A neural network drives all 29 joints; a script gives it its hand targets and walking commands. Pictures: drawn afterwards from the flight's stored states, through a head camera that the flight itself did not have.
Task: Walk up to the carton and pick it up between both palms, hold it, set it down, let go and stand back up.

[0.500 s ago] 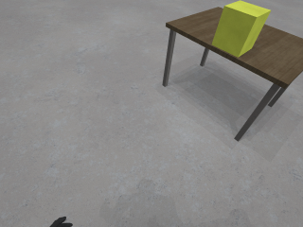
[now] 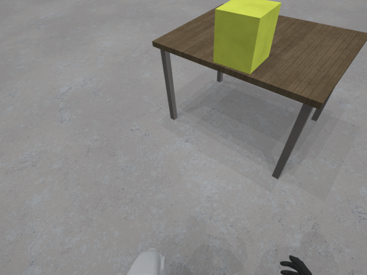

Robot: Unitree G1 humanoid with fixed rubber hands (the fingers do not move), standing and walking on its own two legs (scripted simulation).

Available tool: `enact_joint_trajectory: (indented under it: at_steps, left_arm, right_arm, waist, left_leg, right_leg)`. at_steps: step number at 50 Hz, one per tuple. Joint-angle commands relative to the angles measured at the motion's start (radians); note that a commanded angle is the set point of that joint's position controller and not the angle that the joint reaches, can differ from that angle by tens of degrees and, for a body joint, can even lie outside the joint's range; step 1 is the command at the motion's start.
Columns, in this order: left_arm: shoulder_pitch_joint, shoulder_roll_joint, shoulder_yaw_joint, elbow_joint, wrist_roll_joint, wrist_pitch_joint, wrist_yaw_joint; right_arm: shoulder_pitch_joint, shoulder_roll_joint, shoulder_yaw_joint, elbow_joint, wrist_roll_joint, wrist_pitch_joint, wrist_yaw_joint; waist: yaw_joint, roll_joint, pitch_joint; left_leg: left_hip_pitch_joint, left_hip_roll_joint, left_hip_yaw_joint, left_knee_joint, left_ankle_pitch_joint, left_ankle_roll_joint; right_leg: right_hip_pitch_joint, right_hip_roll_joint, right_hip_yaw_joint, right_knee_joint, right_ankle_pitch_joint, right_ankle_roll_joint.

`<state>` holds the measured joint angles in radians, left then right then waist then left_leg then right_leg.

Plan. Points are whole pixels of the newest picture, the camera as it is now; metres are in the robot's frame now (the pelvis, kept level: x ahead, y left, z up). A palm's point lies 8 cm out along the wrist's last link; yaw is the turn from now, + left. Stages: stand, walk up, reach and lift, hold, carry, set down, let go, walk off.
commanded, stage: walk up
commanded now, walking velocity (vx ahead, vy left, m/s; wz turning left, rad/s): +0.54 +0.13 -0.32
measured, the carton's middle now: (244, 34) +1.15 -0.16 +0.00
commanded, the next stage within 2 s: none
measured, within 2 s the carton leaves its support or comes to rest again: neither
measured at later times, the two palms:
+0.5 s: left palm (123, 159) +0.47 +0.27 -0.11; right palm (295, 244) +0.26 -0.24 -0.15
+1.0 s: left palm (149, 135) +0.58 +0.20 -0.10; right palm (298, 131) +0.65 -0.33 -0.13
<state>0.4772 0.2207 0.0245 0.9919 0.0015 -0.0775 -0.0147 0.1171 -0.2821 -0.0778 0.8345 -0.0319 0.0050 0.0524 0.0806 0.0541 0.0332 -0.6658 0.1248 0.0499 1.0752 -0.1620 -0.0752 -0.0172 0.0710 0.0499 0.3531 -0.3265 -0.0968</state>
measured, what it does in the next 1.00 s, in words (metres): walks ahead: left foot, then right foot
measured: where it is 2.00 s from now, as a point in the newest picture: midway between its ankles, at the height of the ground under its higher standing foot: (207, 185)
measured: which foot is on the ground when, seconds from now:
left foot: up 0.00-0.22, down 0.24-0.74, up 0.76-1.00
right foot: down 0.00-0.30, up 0.32-0.68, down 0.70-1.00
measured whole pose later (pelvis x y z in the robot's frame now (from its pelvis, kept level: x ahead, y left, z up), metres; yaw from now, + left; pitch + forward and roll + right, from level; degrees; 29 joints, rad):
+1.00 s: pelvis +0.59 -0.06 +0.00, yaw -8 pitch -1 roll +2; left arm 0.42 0.23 0.03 0.99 0.02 -0.09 0.00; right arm 0.18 -0.29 -0.07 0.94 -0.02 -0.01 0.02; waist 0.08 0.04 0.06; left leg -0.56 0.08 0.01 1.05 -0.24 -0.04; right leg -0.16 -0.06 -0.09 0.43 -0.25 -0.02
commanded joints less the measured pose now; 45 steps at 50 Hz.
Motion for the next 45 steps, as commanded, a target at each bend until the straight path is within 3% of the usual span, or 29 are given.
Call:
enact_joint_trajectory:
  at_steps: [1, 6, 10, 11, 12, 13, 14, 15, 16, 17, 18, 19, 22, 25, 26, 27, 29, 32, 33, 34, 35, 36, 37, 38, 39, 40, 41, 42, 45]
  left_arm:
    - [0.054, 0.116, 0.013, -0.046, 0.004, -0.027, 0.022]
    - [0.122, 0.125, 0.007, -0.013, 0.014, -0.012, 0.046]
    - [0.107, 0.163, 0.009, 0.005, 0.018, -0.018, 0.055]
    - [0.122, 0.159, 0.006, 0.012, 0.013, -0.020, 0.053]
    - [0.087, 0.165, 0.004, 0.005, 0.004, -0.026, 0.045]
    - [0.118, 0.127, -0.008, -0.039, -0.017, -0.029, 0.036]
    - [0.196, 0.111, -0.009, -0.042, -0.070, -0.009, 0.039]
    - [0.117, 0.214, 0.019, -0.022, -0.035, -0.003, 0.040]
    - [-0.105, 0.239, 0.038, -0.084, 0.002, -0.010, 0.022]
    - [-0.226, 0.190, 0.043, -0.127, 0.008, -0.023, 0.015]
    - [-0.221, 0.121, 0.028, -0.138, 0.019, -0.026, 0.006]
    - [-0.216, 0.066, 0.016, -0.146, 0.030, -0.013, -0.004]
    - [-0.225, 0.002, 0.004, -0.175, 0.030, 0.013, -0.001]
    - [-0.272, 0.013, -0.003, -0.224, 0.019, 0.032, -0.021]
    - [-0.317, 0.024, -0.006, -0.240, 0.018, 0.031, -0.028]
    - [-0.383, 0.038, -0.004, -0.242, 0.021, 0.026, -0.034]
    - [-0.425, 0.038, -0.008, -0.250, 0.017, 0.026, -0.038]
    - [-0.429, 0.082, 0.003, -0.252, 0.028, 0.023, -0.016]
    - [-0.387, 0.095, 0.010, -0.239, 0.037, 0.016, -0.008]
    - [-0.258, 0.121, 0.025, -0.195, 0.051, 0.005, 0.000]
    - [-0.112, 0.165, 0.044, -0.149, 0.069, -0.005, 0.008]
    - [0.026, 0.276, 0.073, -0.128, 0.085, -0.004, 0.023]
    - [0.066, 0.376, 0.102, -0.095, 0.047, 0.014, 0.033]
    - [0.037, 0.304, 0.095, -0.096, 0.018, 0.023, 0.034]
    - [-0.007, 0.251, 0.068, -0.116, 0.025, 0.011, 0.029]
    - [-0.041, 0.211, 0.049, -0.116, 0.046, -0.005, 0.029]
    - [-0.092, 0.173, 0.042, -0.121, 0.043, -0.015, 0.030]
    - [-0.144, 0.145, 0.037, -0.122, 0.028, -0.020, 0.025]
    - [-0.141, 0.085, 0.017, -0.090, 0.006, -0.034, 0.005]
  right_arm:
    - [-0.132, -0.021, 0.015, -0.099, 0.003, -0.005, 0.009]
    - [-0.274, 0.003, 0.045, -0.149, 0.014, -0.034, 0.011]
    - [-0.093, -0.045, 0.030, -0.099, 0.021, -0.055, -0.021]
    - [0.035, -0.065, 0.019, -0.058, 0.022, -0.062, -0.032]
    - [0.218, -0.099, 0.003, -0.015, 0.013, -0.072, -0.045]
    - [0.413, -0.210, -0.032, 0.015, -0.009, -0.063, -0.061]
    - [0.504, -0.292, -0.069, 0.074, 0.011, -0.048, -0.046]
    - [0.426, -0.185, -0.053, 0.057, 0.025, -0.034, -0.063]
    - [0.327, -0.112, -0.024, 0.021, 0.032, -0.037, -0.053]
    - [0.266, -0.077, -0.004, 0.022, -0.002, -0.049, -0.060]
    - [0.236, -0.059, 0.002, 0.043, -0.007, -0.065, -0.067]
    - [0.222, -0.032, 0.008, 0.076, 0.003, -0.072, -0.067]
    - [0.216, 0.004, 0.023, 0.125, 0.024, -0.096, -0.050]
    - [0.129, -0.039, 0.019, 0.121, 0.013, -0.108, -0.048]
    - [0.102, -0.039, 0.021, 0.113, 0.008, -0.110, -0.045]
    - [0.155, -0.004, 0.030, 0.128, 0.010, -0.110, -0.042]
    - [0.236, -0.062, 0.020, 0.150, 0.012, -0.113, -0.035]
    - [0.312, -0.125, 0.006, 0.171, 0.019, -0.099, -0.026]
    - [0.340, -0.115, 0.010, 0.183, 0.025, -0.091, -0.028]
    - [0.357, -0.106, 0.015, 0.195, 0.026, -0.084, -0.031]
    - [0.364, -0.099, 0.019, 0.195, 0.028, -0.083, -0.036]
    - [0.397, -0.047, 0.028, 0.159, 0.030, -0.083, -0.041]
    - [0.481, -0.008, 0.029, 0.144, 0.057, -0.079, -0.048]
    - [0.409, -0.098, 0.008, 0.150, 0.026, -0.065, -0.050]
    - [0.313, -0.105, -0.003, 0.132, 0.024, -0.062, -0.043]
    - [0.285, -0.050, -0.001, 0.138, 0.034, -0.064, -0.042]
    - [0.276, 0.006, 0.012, 0.146, 0.037, -0.059, -0.038]
    - [0.268, 0.038, 0.019, 0.142, 0.033, -0.048, -0.039]
    - [0.216, 0.033, 0.016, 0.115, 0.010, -0.023, -0.039]
  waist:
    - [-0.012, -0.136, 0.115]
    - [0.045, -0.185, 0.124]
    - [-0.046, -0.234, 0.020]
    - [-0.090, -0.221, -0.041]
    - [-0.188, -0.198, -0.134]
    - [-0.252, -0.051, -0.336]
    - [-0.294, 0.263, -0.542]
    - [-0.252, 0.199, -0.483]
    - [-0.264, 0.087, -0.266]
    - [-0.242, -0.033, -0.106]
    - [-0.183, -0.109, 0.005]
    - [-0.129, -0.108, 0.070]
    - [-0.055, -0.022, 0.096]
    - [0.008, 0.063, 0.142]
    - [0.010, 0.058, 0.150]
    - [-0.032, 0.003, 0.145]
    - [-0.074, 0.021, 0.073]
    - [-0.097, -0.006, -0.001]
    - [-0.077, -0.027, -0.027]
    - [-0.015, -0.061, -0.086]
    - [0.053, -0.105, -0.170]
    - [0.077, -0.330, -0.282]
    - [0.060, -0.532, -0.365]
    - [0.052, -0.402, -0.350]
    - [0.042, -0.272, -0.239]
    - [0.012, -0.143, -0.166]
    - [-0.019, -0.103, -0.110]
    - [-0.048, -0.119, -0.057]
    - [-0.077, -0.198, -0.003]
  left_leg:
    - [-0.113, -0.007, 0.032, -0.139, 0.125, -0.019]
    - [-0.095, -0.057, 0.091, -0.413, 0.127, 0.022]
    - [0.279, -0.183, 0.142, -0.540, 0.040, 0.099]
    - [0.444, -0.184, 0.139, -0.561, 0.070, 0.120]
    - [0.743, -0.105, 0.074, -0.550, 0.164, 0.164]
    - [1.101, 0.158, -0.232, -0.476, 0.128, 0.263]
    - [1.298, 0.413, -0.721, -0.594, -0.038, 0.507]
    - [1.098, 0.420, -0.916, -0.751, -0.461, 0.503]
    - [0.877, 0.316, -0.761, -0.870, -0.588, 0.416]
    - [0.746, 0.281, -0.570, -0.862, -0.332, 0.349]
    - [0.603, 0.270, -0.432, -0.841, -0.080, 0.319]
    - [0.467, 0.240, -0.356, -0.849, -0.017, 0.299]
    - [0.341, 0.175, -0.203, -0.887, 0.191, 0.281]
    - [0.269, 0.133, -0.039, -0.979, 0.128, 0.252]
    - [0.228, 0.089, 0.010, -0.989, 0.087, 0.229]
    - [0.238, 0.020, 0.063, -0.966, 0.140, 0.213]
    - [0.333, 0.048, 0.034, -0.945, 0.177, 0.215]
    - [0.548, 0.110, 0.000, -0.832, 0.357, 0.211]
    - [0.558, 0.107, 0.006, -0.743, 0.421, 0.199]
    - [0.545, 0.068, 0.040, -0.571, 0.450, 0.179]
    - [0.470, 0.017, 0.085, -0.370, 0.326, 0.155]
    - [0.282, -0.054, 0.126, -0.082, -0.055, 0.110]
    - [0.063, -0.157, 0.086, 0.139, -0.398, 0.082]
    - [0.028, -0.094, 0.001, 0.228, -0.380, 0.088]
    - [0.017, -0.081, -0.052, 0.251, -0.333, 0.076]
    - [0.003, -0.067, -0.088, 0.263, -0.270, 0.069]
    - [0.014, -0.041, -0.087, 0.211, -0.212, 0.064]
    - [0.061, -0.029, -0.073, 0.171, -0.175, 0.060]
    - [0.130, -0.029, -0.063, 0.059, -0.118, 0.039]
  right_leg:
    - [-0.017, -0.283, 0.199, -0.132, 0.774, 0.049]
    - [0.144, -0.273, 0.162, -0.113, 0.919, 0.027]
    - [0.117, -0.269, 0.124, 0.112, 1.425, 0.049]
    - [0.073, -0.268, 0.127, 0.253, 1.427, 0.047]
    - [-0.106, -0.246, 0.102, 0.441, 1.284, 0.045]
    - [-0.374, -0.172, 0.044, 0.736, 0.867, 0.066]
    - [-0.619, -0.017, -0.031, 1.171, 0.059, 0.102]
    - [-0.650, -0.043, 0.008, 1.240, -0.145, 0.061]
    - [-0.632, -0.096, 0.049, 1.204, -0.102, 0.036]
    - [-0.656, -0.128, 0.041, 1.211, -0.044, 0.024]
    - [-0.644, -0.161, 0.050, 1.152, 0.002, 0.018]
    - [-0.583, -0.175, 0.052, 1.109, -0.006, 0.020]
    - [-0.507, -0.179, 0.040, 1.015, -0.079, 0.040]
    - [-0.521, -0.221, -0.002, 0.729, 0.000, 0.072]
    - [-0.458, -0.237, -0.027, 0.575, 0.066, 0.079]
    - [-0.409, -0.215, -0.086, 0.487, 0.164, 0.092]
    - [-0.347, -0.207, -0.103, 0.369, 0.283, 0.112]
    - [-0.359, -0.185, -0.117, 0.273, 0.213, 0.103]
    - [-0.281, -0.161, -0.137, 0.234, 0.195, 0.095]
    - [-0.135, -0.137, -0.148, 0.191, 0.186, 0.079]
    - [0.038, -0.182, -0.126, 0.181, 0.178, 0.068]
    - [0.248, -0.467, 0.214, 0.148, 0.167, 0.033]
    - [0.372, -0.635, 0.622, -0.020, 0.179, -0.129]
    - [0.310, -0.610, 0.707, -0.051, 0.100, -0.143]
    - [0.232, -0.564, 0.575, -0.063, 0.335, -0.088]
    - [0.174, -0.523, 0.373, 0.001, 0.658, -0.043]
    - [0.076, -0.482, 0.202, 0.026, 0.769, -0.008]
    - [-0.038, -0.442, 0.126, 0.007, 0.786, 0.013]
    - [-0.147, -0.381, 0.077, -0.050, 0.775, 0.010]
